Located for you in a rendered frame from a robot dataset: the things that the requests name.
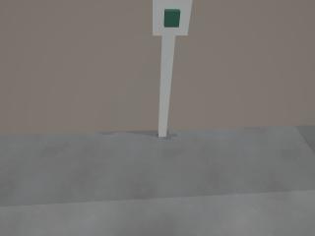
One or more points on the panel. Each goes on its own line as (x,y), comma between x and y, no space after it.
(167,50)

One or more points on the button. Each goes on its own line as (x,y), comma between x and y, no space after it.
(171,18)

